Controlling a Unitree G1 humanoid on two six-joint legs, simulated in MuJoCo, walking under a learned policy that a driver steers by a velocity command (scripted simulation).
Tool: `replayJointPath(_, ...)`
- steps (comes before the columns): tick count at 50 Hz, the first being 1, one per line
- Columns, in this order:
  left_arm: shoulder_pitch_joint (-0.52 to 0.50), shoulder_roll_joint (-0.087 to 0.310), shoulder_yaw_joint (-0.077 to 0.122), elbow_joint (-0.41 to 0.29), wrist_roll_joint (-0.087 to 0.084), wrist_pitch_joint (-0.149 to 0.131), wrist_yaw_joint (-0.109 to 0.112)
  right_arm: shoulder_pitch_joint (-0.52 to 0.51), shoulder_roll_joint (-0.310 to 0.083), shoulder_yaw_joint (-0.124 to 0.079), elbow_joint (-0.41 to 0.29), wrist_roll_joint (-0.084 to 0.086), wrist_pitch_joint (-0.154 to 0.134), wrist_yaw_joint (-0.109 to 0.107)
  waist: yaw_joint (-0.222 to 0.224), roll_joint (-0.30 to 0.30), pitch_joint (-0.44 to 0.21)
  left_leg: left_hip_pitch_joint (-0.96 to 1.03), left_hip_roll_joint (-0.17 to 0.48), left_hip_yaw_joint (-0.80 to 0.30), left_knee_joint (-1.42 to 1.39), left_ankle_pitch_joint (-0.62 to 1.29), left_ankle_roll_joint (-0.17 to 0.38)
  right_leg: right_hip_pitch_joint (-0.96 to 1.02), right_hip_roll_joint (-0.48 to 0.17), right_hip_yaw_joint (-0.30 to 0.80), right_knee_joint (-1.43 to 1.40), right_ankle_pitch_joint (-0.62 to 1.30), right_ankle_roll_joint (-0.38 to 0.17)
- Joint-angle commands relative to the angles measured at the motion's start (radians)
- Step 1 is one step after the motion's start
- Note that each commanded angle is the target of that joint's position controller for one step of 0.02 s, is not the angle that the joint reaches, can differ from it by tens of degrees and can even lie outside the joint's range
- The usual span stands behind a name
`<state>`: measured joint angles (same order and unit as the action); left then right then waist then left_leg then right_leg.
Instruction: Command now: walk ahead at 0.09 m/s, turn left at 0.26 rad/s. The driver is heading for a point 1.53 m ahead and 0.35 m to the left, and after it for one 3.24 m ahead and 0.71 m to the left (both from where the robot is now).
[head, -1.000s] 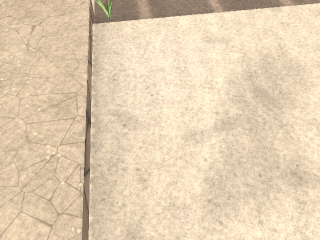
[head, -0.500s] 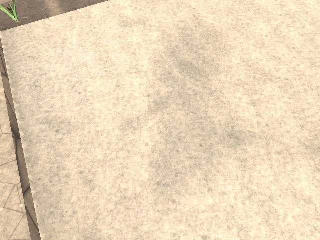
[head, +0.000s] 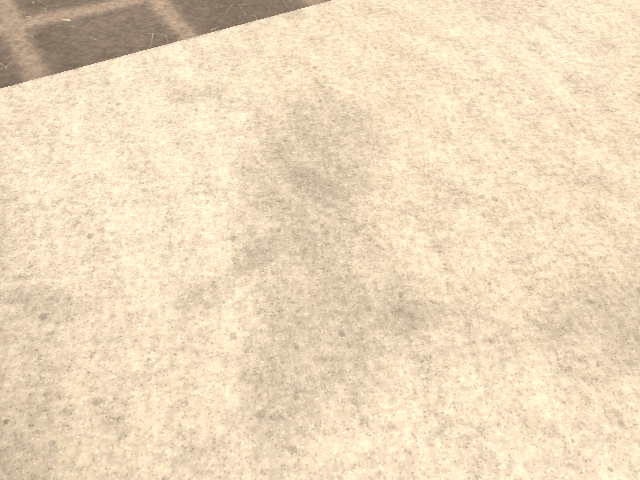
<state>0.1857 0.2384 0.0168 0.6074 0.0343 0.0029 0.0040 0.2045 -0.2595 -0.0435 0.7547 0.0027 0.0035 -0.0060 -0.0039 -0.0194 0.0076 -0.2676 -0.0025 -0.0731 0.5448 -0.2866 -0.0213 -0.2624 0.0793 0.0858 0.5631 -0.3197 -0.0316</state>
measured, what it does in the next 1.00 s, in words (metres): walks ahead, turning left: left foot, then right foot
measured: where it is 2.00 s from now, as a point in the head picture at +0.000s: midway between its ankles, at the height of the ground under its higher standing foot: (233, 451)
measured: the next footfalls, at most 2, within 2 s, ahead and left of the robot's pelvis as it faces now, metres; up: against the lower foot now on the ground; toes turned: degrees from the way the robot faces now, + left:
left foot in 0.44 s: +0.07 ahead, +0.16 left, +0.00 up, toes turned +15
right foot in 0.92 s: +0.16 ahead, -0.03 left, +0.00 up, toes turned +29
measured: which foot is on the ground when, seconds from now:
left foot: down 0.00-0.14, up 0.16-0.42, down 0.44-0.94, up 0.96-1.00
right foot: down 0.00-0.44, up 0.46-0.90, down 0.92-1.00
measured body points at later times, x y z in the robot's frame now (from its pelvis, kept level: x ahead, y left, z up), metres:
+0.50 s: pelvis +0.03 +0.06 -0.01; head +0.07 +0.09 +0.44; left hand +0.08 +0.38 -0.11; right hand +0.28 -0.15 -0.08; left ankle +0.03 +0.15 -0.73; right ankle +0.00 -0.10 -0.68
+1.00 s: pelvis +0.10 +0.06 +0.00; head +0.11 +0.05 +0.45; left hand +0.09 +0.35 -0.09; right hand +0.34 -0.12 -0.10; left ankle +0.03 +0.15 -0.71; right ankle +0.12 -0.05 -0.73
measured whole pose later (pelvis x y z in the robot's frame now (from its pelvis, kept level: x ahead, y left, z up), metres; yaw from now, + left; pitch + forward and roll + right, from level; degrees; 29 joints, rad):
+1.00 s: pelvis +0.10 +0.06 +0.00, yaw +26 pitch +1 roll +0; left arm 0.28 0.26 0.05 0.69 -0.01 -0.07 -0.01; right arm 0.23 -0.28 -0.04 0.66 0.01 -0.02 -0.01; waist 0.01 0.04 -0.03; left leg -0.35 -0.07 -0.11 0.78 -0.46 0.03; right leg -0.23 0.05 0.03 0.51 -0.31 -0.04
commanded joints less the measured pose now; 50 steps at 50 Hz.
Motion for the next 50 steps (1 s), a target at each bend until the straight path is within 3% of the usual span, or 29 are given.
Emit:
replayJointPath(1, -0.029, 0.112, 0.052, -0.104, -0.011, -0.014, 0.021, -0.081, -0.153, -0.032, -0.093, 0.001, -0.022, -0.008, 0.042, 0.221, 0.038, -0.075, 0.153, -0.288, -0.216, -0.143, 0.16, -0.026, -0.012, -0.059, 0.03, -0.075, 0.015)
replayJointPath(3, -0.003, 0.104, 0.057, -0.109, -0.009, -0.023, 0.022, -0.095, -0.15, -0.036, -0.114, 0.005, -0.025, -0.013, 0.053, 0.209, 0.011, -0.066, 0.133, -0.277, -0.138, 0.098, 0.149, 0.013, -0.037, -0.041, -0.006, 0.024, 0.008)
replayJointPath(6, 0.042, 0.148, 0.083, -0.1, -0.014, -0.024, 0.012, -0.079, -0.145, -0.043, -0.15, 0.022, -0.022, -0.011, 0.029, 0.001, -0.053, -0.126, 0.004, -0.126, 0.076, 0.181, 0.073, 0.109, -0.129, 0.046, -0.069, 0.219, -0.057)
replayJointPath(8, 0.08, 0.182, 0.096, -0.093, -0.019, -0.014, 0.013, -0.067, -0.136, -0.044, -0.162, 0.019, -0.013, -0.005, 0.027, -0.144, -0.054, -0.274, -0.043, -0.028, 0.258, -0.031, 0.015, 0.199, -0.345, 0.254, -0.148, 0.481, -0.194)
replayJointPath(9, 0.085, 0.168, 0.093, -0.089, -0.023, -0.016, 0.02, -0.078, -0.139, -0.05, -0.168, 0.014, -0.004, -0.002, 0.035, -0.175, -0.054, -0.345, -0.026, -0.005, 0.428, -0.321, -0.004, 0.229, -0.455, 0.328, -0.165, 0.646, -0.269)
replayJointPath(10, 0.096, 0.17, 0.091, -0.09, -0.024, -0.019, 0.023, -0.087, -0.148, -0.059, -0.174, 0.014, 0.004, 0.002, 0.041, -0.106, -0.049, -0.399, -0.001, -0.016, 0.582, -0.383, -0.02, 0.243, -0.499, 0.338, -0.165, 0.741, -0.305)
replayJointPath(11, 0.071, 0.174, 0.094, -0.089, -0.026, -0.019, 0.026, -0.088, -0.133, -0.058, -0.174, 0.022, 0.014, 0.004, 0.025, -0.051, -0.041, -0.422, 0.027, -0.026, 0.601, -0.351, -0.029, 0.245, -0.48, 0.276, -0.164, 0.725, -0.282)
replayJointPath(12, 0.035, 0.184, 0.099, -0.084, -0.032, -0.019, 0.027, -0.097, -0.112, -0.051, -0.173, 0.027, 0.023, 0.005, 0.016, -0.043, -0.016, -0.416, 0.048, -0.016, 0.538, -0.291, -0.036, 0.224, -0.433, 0.193, -0.175, 0.683, -0.24)
replayJointPath(15, 0.002, 0.206, 0.109, -0.068, -0.033, -0.001, 0.033, -0.121, -0.08, -0.033, -0.185, 0.03, 0.029, 0.019, 0.028, -0.105, -0.035, -0.283, 0.04, 0.068, 0.387, -0.151, -0.047, 0.17, -0.345, 0.016, -0.183, 0.657, -0.184)
replayJointPath(19, 0.009, 0.226, 0.116, -0.042, -0.057, 0.005, 0.032, -0.101, -0.107, -0.045, -0.199, 0.029, 0.03, 0.042, 0.019, -0.135, -0.082, -0.116, 0.001, 0.136, 0.116, -0.028, -0.008, 0.173, -0.347, -0.063, -0.115, 0.579, -0.138)
replayJointPath(20, -0.001, 0.223, 0.114, -0.038, -0.068, 0.001, 0.03, -0.061, -0.114, -0.053, -0.187, 0.024, 0.031, 0.042, -0.007, -0.124, -0.094, -0.034, -0.026, 0.163, 0.01, 0.061, 0.013, 0.147, -0.335, -0.093, -0.056, 0.553, -0.109)
replayJointPath(21, 0.034, 0.2, 0.108, -0.024, -0.066, -0.008, 0.026, -0.006, -0.148, -0.07, -0.173, 0.017, 0.03, 0.032, -0.026, -0.078, -0.117, 0.097, -0.051, 0.144, -0.08, 0.166, 0.045, 0.083, -0.292, -0.147, 0.061, 0.502, -0.057)
replayJointPath(22, 0.061, 0.164, 0.096, -0.036, -0.03, -0.017, 0.023, 0.054, -0.248, -0.101, -0.182, 0.017, 0.026, 0.016, -0.035, 0.107, -0.146, 0.301, 0.096, -0.092, -0.107, 0.523, 0.116, -0.138, -0.212, -0.217, 0.304, 0.217, 0.04)
replayJointPath(23, 0.027, 0.104, 0.068, -0.093, 0.014, -0.02, 0.025, 0.052, -0.352, -0.112, -0.216, -0.014, 0.013, 0.009, -0.019, 0.323, -0.197, 0.373, 0.383, -0.524, -0.129, 0.811, 0.355, -0.393, -0.061, -0.141, 0.592, -0.412, 0.113)
replayJointPath(24, -0.023, 0.162, 0.083, -0.084, -0.018, -0.017, 0.027, 0.066, -0.286, -0.095, -0.208, -0.029, -0.005, 0.018, -0.08, 0.18, -0.251, 0.326, 0.402, -0.523, -0.172, 0.657, 0.424, -0.41, -0.076, 0.003, 0.711, -0.41, 0.117)
replayJointPath(25, -0.04, 0.181, 0.087, -0.078, -0.038, -0.011, 0.029, 0.017, -0.255, -0.083, -0.199, -0.019, -0.016, 0.017, -0.05, 0.136, -0.159, 0.262, 0.341, -0.423, -0.175, 0.554, 0.374, -0.435, -0.096, 0.008, 0.726, -0.321, 0.109)
replayJointPath(27, -0.037, 0.197, 0.098, -0.056, -0.019, -0.001, 0.045, -0.065, -0.203, -0.067, -0.201, 0.017, -0.009, 0.004, -0.012, 0.094, -0.088, 0.173, 0.241, -0.321, -0.182, 0.432, 0.275, -0.422, -0.126, 0.015, 0.63, -0.166, 0.108)
replayJointPath(29, -0.014, 0.183, 0.098, -0.043, -0.019, 0.002, 0.04, -0.09, -0.206, -0.063, -0.205, 0.009, 0.002, -0.008, 0.016, 0.116, -0.097, 0.099, 0.194, -0.274, -0.19, 0.483, 0.26, -0.333, -0.097, 0.002, 0.616, -0.086, 0.122)
replayJointPath(32, -0.022, 0.146, 0.086, -0.035, -0.027, 0.001, 0.037, -0.063, -0.206, -0.065, -0.195, 0.007, 0.008, -0.023, 0.008, 0.121, -0.114, 0.116, 0.168, -0.268, -0.189, 0.456, 0.26, -0.319, -0.075, 0.002, 0.501, -0.041, 0.136)
replayJointPath(36, -0.061, 0.129, 0.077, -0.03, -0.032, -0.003, 0.029, -0.056, -0.208, -0.066, -0.193, 0.004, 0.022, -0.035, -0.009, 0.143, -0.114, 0.115, 0.162, -0.309, -0.182, 0.307, 0.251, -0.282, -0.076, 0.013, 0.34, -0.011, 0.142)
replayJointPath(37, -0.059, 0.128, 0.075, -0.026, -0.035, -0.005, 0.024, -0.043, -0.201, -0.064, -0.19, 0.004, 0.023, -0.035, -0.017, 0.147, -0.127, 0.104, 0.156, -0.318, -0.196, 0.173, 0.251, -0.253, -0.08, 0.007, 0.299, -0.004, 0.137)
replayJointPath(39, -0.081, 0.129, 0.073, -0.032, -0.043, -0.016, 0.014, -0.022, -0.199, -0.059, -0.184, 0.004, 0.022, -0.029, -0.04, 0.184, -0.097, 0.057, 0.147, -0.359, -0.238, -0.109, 0.255, -0.209, -0.077, -0.019, 0.221, -0.018, 0.121)
replayJointPath(42, -0.084, 0.13, 0.071, -0.036, -0.052, -0.046, -0.005, 0.011, -0.194, -0.051, -0.166, 0.002, 0.015, -0.017, -0.049, 0.2, -0.049, 0.017, 0.153, -0.409, -0.255, -0.262, 0.256, -0.127, -0.065, -0.05, 0.101, -0.073, 0.083)
replayJointPath(45, -0.005, 0.102, 0.066, 0.005, -0.056, -0.076, -0.015, 0.005, -0.161, -0.033, -0.159, 0.003, -0.001, -0.011, 0.001, 0.162, -0.014, -0.071, 0.116, -0.368, -0.211, -0.322, 0.214, 0.066, -0.054, -0.088, -0.119, 0.042, 0.015)
replayJointPath(46, 0.042, 0.111, 0.067, 0.016, -0.054, -0.084, -0.013, 0.005, -0.127, -0.02, -0.158, -0.004, -0.012, -0.009, 0.018, 0.133, -0.024, -0.125, 0.093, -0.326, -0.139, -0.305, 0.181, 0.155, -0.096, -0.023, -0.143, 0.02, -0.013)
replayJointPath(47, 0.121, 0.167, 0.075, 0.027, -0.043, -0.09, -0.007, -0.015, -0.07, -0.003, -0.174, -0.01, -0.026, -0.008, 0.035, -0.004, -0.033, -0.239, 0.017, -0.182, 0.075, -0.244, 0.121, 0.244, -0.242, 0.193, -0.224, -0.088, -0.081)
replayJointPath(48, 0.178, 0.264, 0.101, 0.047, -0.026, -0.092, -0.017, -0.052, -0.101, -0.016, -0.219, 0.004, -0.048, -0.012, 0.03, -0.196, 0.027, -0.42, -0.077, -0.01, 0.251, -0.24, 0.066, 0.256, -0.389, 0.521, -0.351, -0.258, -0.216)
replayJointPath(49, 0.196, 0.233, 0.096, 0.05, -0.032, -0.097, -0.021, -0.102, -0.179, -0.039, -0.226, 0.013, -0.067, -0.016, 0.062, -0.169, 0.105, -0.523, -0.031, -0.026, 0.377, -0.294, 0.042, 0.244, -0.445, 0.636, -0.396, -0.294, -0.278)
replayJointPath(50, 0.19, 0.201, 0.085, 0.052, -0.042, -0.1, -0.018, -0.099, -0.191, -0.047, -0.216, 0.017, -0.082, -0.009, 0.051, -0.133, 0.119, -0.553, 0.003, -0.043, 0.435, -0.23, 0.042, 0.255, -0.418, 0.584, -0.388, -0.281, -0.263)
